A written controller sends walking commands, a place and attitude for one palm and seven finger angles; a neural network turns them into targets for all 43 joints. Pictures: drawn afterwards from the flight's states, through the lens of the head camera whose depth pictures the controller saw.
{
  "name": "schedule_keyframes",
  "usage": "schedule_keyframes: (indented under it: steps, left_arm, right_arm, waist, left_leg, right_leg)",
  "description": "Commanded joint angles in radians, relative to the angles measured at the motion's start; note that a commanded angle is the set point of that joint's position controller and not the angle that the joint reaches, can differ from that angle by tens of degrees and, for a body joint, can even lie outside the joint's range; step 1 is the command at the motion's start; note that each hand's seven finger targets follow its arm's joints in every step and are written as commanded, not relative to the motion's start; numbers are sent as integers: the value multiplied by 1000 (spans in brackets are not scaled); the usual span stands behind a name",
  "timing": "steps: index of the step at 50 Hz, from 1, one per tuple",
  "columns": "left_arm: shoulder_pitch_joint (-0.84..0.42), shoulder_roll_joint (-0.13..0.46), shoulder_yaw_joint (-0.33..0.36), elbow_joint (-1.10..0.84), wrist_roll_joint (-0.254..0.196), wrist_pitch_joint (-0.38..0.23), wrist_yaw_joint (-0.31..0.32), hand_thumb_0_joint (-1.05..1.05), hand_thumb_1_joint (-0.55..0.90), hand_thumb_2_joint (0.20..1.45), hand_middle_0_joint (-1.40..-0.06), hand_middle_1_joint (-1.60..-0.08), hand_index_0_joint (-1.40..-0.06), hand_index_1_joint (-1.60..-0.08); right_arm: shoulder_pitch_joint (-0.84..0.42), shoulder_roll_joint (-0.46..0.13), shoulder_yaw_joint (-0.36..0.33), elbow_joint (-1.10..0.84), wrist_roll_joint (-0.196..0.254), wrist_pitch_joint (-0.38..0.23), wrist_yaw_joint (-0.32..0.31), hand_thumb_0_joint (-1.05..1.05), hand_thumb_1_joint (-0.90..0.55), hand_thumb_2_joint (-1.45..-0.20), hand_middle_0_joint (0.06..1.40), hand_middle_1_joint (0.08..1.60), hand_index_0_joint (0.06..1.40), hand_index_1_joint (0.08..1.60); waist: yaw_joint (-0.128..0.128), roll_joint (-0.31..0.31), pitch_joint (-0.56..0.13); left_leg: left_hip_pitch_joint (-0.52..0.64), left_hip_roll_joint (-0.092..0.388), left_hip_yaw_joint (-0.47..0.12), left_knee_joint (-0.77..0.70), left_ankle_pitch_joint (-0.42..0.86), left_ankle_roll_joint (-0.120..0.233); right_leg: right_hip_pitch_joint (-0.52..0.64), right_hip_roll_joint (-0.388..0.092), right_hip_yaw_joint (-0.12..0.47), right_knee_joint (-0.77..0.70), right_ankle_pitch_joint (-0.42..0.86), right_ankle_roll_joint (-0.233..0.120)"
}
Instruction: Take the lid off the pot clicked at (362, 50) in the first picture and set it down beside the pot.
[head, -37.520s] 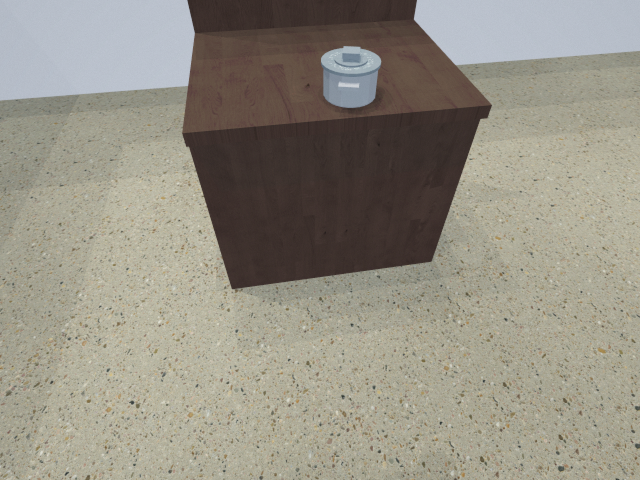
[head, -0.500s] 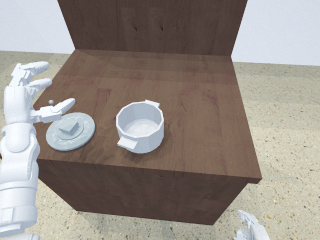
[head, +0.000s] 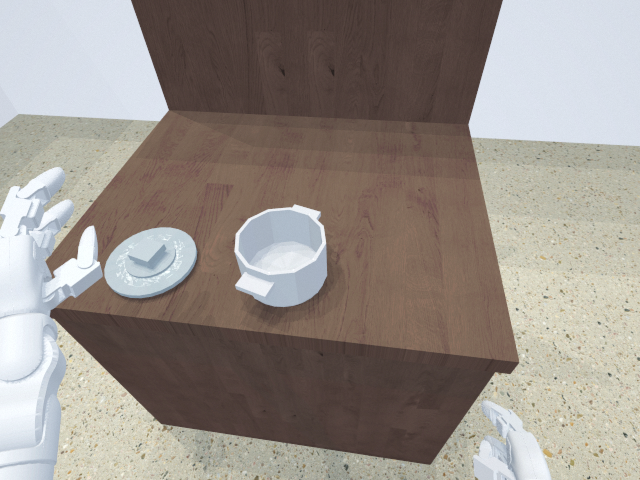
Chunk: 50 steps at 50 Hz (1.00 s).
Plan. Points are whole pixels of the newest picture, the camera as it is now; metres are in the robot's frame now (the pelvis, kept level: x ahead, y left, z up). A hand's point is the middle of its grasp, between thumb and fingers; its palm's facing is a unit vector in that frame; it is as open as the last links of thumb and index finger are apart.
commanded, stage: draw the hand back to the body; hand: left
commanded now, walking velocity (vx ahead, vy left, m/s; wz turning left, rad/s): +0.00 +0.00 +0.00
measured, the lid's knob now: (147, 251) +0.46 +0.35 -0.02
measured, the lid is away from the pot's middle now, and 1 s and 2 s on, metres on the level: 0.24 0.24 0.24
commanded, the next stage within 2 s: step back with the hand held close in 0.90 s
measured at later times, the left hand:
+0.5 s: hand (61, 333) +0.21 +0.27 +0.16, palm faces +0.40 -0.86 -0.32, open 7.4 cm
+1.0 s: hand (40, 374) +0.17 +0.27 +0.15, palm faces +0.40 -0.84 -0.37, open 7.4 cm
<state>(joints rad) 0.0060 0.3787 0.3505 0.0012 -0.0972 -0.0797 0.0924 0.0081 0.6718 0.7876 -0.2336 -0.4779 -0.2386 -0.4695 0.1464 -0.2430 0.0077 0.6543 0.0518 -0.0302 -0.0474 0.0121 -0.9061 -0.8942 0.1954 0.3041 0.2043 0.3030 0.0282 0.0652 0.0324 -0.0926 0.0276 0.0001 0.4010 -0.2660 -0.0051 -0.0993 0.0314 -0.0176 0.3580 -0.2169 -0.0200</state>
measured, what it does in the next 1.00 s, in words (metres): stands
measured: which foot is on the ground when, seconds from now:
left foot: down 0.00-1.00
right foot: down 0.00-1.00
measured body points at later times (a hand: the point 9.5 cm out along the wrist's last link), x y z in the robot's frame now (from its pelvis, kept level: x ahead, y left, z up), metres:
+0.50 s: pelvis -0.01 +0.02 +0.00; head -0.02 +0.00 +0.45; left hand +0.18 +0.31 +0.17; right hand +0.17 -0.20 -0.09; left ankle -0.03 +0.12 -0.74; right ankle -0.01 -0.11 -0.74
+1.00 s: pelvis -0.01 +0.03 +0.00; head -0.02 +0.02 +0.45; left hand +0.14 +0.31 +0.17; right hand +0.20 -0.18 -0.08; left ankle -0.03 +0.12 -0.74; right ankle -0.01 -0.11 -0.74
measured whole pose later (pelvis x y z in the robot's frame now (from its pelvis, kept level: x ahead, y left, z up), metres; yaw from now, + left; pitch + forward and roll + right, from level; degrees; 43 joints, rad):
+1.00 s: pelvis -0.01 +0.03 +0.00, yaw +1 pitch -4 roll -1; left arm 0.55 0.33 0.28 -0.50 -0.07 -0.09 0.11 0.01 0.89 0.90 -0.21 -0.31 -0.21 -0.30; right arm 0.16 -0.20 0.02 0.64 0.01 -0.10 -0.05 0.01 -0.90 -0.89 0.20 0.30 0.21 0.30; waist 0.07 0.06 0.02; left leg -0.10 0.00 0.00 0.45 -0.29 0.03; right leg -0.08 0.00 -0.02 0.37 -0.22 0.02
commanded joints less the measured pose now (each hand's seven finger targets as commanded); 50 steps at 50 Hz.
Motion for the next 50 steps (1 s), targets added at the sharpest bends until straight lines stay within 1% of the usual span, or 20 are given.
schedule_keyframes:
  steps: [1,2,3,5,6,9,13,16,18,25,30,31,34,36,39,40,44,45,48,50]
  left_arm:
    - [-184,209,61,-310,-2,-81,12,0,879,890,-202,-316,-202,-316]
    - [-175,218,74,-304,-2,-78,16,0,900,900,-200,-300,-200,-300]
    - [-139,233,103,-267,-4,-73,20,0,900,900,-200,-300,-200,-300]
    - [-132,226,103,-265,-3,-75,19,0,900,900,-200,-300,-200,-300]
    - [-141,218,91,-314,-4,-82,18,0,900,900,-200,-300,-200,-300]
    - [-102,192,58,-408,-2,-97,15,0,900,900,-200,-300,-200,-300]
    - [15,189,75,-406,0,-92,21,0,900,900,-200,-300,-200,-300]
    - [45,174,63,-443,2,-95,19,0,900,900,-200,-300,-200,-300]
    - [69,161,47,-477,4,-97,19,0,900,900,-200,-300,-200,-300]
    - [266,155,66,-556,7,-101,18,0,900,900,-200,-300,-200,-300]
    - [319,132,38,-644,17,-102,20,0,900,900,-200,-300,-200,-300]
    - [356,137,48,-658,17,-102,23,0,900,900,-200,-300,-200,-300]
    - [445,135,59,-684,20,-96,25,0,900,900,-200,-300,-200,-300]
    - [474,110,41,-674,20,-90,22,0,900,900,-200,-300,-200,-300]
    - [429,120,34,-722,26,-90,26,0,900,900,-200,-300,-200,-300]
    - [427,120,37,-702,29,-89,30,0,900,900,-200,-300,-200,-300]
    - [455,117,45,-698,25,-82,32,0,900,900,-200,-300,-200,-300]
    - [470,117,43,-704,30,-85,31,0,900,900,-200,-300,-200,-300]
    - [470,111,25,-750,34,-85,33,0,900,900,-200,-300,-200,-300]
    - [472,115,32,-730,39,-79,35,0,900,900,-200,-300,-200,-300]
  right_arm:
    - [-114,-100,-28,-149,-6,-69,-10,0,-900,-900,200,300,200,300]
    - [-112,-103,-27,-146,-7,-71,-12,0,-900,-900,200,300,200,300]
    - [-112,-104,-28,-140,-10,-69,-15,0,-900,-900,200,300,200,300]
    - [-117,-101,-26,-141,-10,-64,-18,0,-900,-900,200,300,200,300]
    - [-124,-96,-24,-149,-9,-68,-18,0,-900,-900,200,300,200,300]
    - [-137,-89,-20,-162,-11,-84,-17,0,-900,-900,200,300,200,300]
    - [-128,-93,-23,-152,-20,-92,-19,0,-900,-900,200,300,200,300]
    - [-135,-87,-19,-155,-20,-94,-16,0,-900,-900,200,300,200,300]
    - [-137,-87,-19,-158,-22,-102,-16,0,-900,-900,200,300,200,300]
    - [-129,-85,-23,-168,-29,-110,-10,0,-900,-900,200,300,200,300]
    - [-129,-82,-20,-174,-32,-122,-9,0,-900,-900,200,300,200,300]
    - [-124,-79,-22,-176,-34,-126,-9,0,-900,-900,200,300,200,300]
    - [-124,-76,-26,-176,-36,-127,-6,0,-900,-900,200,300,200,300]
    - [-125,-73,-27,-176,-35,-120,-8,0,-900,-900,200,300,200,300]
    - [-126,-74,-22,-178,-36,-126,-9,0,-900,-900,200,300,200,300]
    - [-122,-74,-22,-174,-38,-127,-13,0,-900,-900,200,300,200,300]
    - [-125,-72,-22,-179,-38,-121,-18,0,-900,-900,200,300,200,300]
    - [-122,-71,-23,-179,-39,-122,-17,0,-900,-900,200,300,200,300]
    - [-117,-72,-21,-180,-41,-129,-13,0,-900,-900,200,300,200,300]
    - [-113,-71,-20,-173,-43,-130,-9,0,-900,-900,200,300,200,300]
  waist:
    - [2,13,-184]
    - [4,2,-179]
    - [8,-49,-161]
    - [5,-31,-128]
    - [6,0,-140]
    - [6,18,-154]
    - [18,-18,-150]
    - [16,14,-109]
    - [18,36,-110]
    - [26,-29,-99]
    - [22,44,-83]
    - [28,12,-92]
    - [30,-4,-107]
    - [30,-9,-83]
    - [19,36,-59]
    - [20,3,-56]
    - [24,-19,-63]
    - [28,-21,-87]
    - [32,40,-112]
    - [29,24,-103]
  left_leg:
    - [79,-20,33,-29,275,56]
    - [71,-20,27,-33,270,53]
    - [57,-19,29,-34,253,56]
    - [42,-21,28,-45,211,52]
    - [51,-22,26,-50,199,52]
    - [72,-21,19,-52,197,51]
    - [60,-17,15,-52,215,50]
    - [44,-15,8,-63,191,44]
    - [49,-14,3,-66,180,42]
    - [24,-7,-2,-61,186,42]
    - [20,-8,-6,-55,170,37]
    - [19,-7,-9,-53,186,38]
    - [19,-5,-6,-39,227,37]
    - [9,-4,-2,-36,226,37]
    - [6,-5,-8,-32,200,35]
    - [0,-5,-10,-32,194,36]
    - [5,-8,-12,-26,200,39]
    - [13,-5,-10,-24,211,39]
    - [29,-4,-13,-16,282,35]
    - [20,0,-15,-14,292,32]
  right_leg:
    - [25,-23,-16,-43,298,9]
    - [27,-20,-18,-40,285,7]
    - [23,-19,-18,-43,274,10]
    - [5,-17,-19,-51,218,8]
    - [9,-21,-16,-54,202,7]
    - [10,-22,-16,-59,188,6]
    - [25,-20,-19,-57,202,4]
    - [9,-20,-22,-60,167,1]
    - [7,-20,-21,-63,150,-1]
    - [9,-20,-27,-58,149,0]
    - [-7,-22,-25,-58,125,-3]
    - [5,-22,-30,-52,140,-3]
    - [14,-21,-29,-41,174,-3]
    - [2,-22,-30,-40,172,-2]
    - [-21,-21,-28,-42,144,-4]
    - [-24,-21,-34,-44,141,-3]
    - [-18,-20,-28,-39,147,-3]
    - [-12,-23,-31,-35,154,-2]
    - [5,-27,-31,-19,200,-3]
    - [-4,-24,-36,-16,199,-4]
